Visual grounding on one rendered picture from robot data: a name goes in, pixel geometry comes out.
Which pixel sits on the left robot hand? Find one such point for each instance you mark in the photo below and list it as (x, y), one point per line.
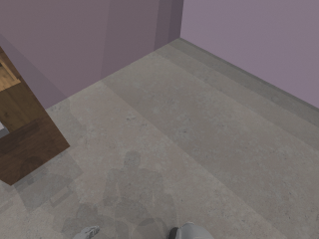
(88, 232)

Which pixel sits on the handle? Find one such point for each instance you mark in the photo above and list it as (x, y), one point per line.
(3, 130)

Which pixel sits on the drawer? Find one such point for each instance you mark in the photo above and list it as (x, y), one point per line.
(17, 107)

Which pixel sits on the cabinet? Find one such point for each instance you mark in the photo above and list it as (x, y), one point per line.
(28, 147)

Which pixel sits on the robot right thigh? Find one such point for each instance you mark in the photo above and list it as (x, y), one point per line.
(190, 231)

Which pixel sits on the right robot shin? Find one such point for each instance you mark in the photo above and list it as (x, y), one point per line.
(187, 223)

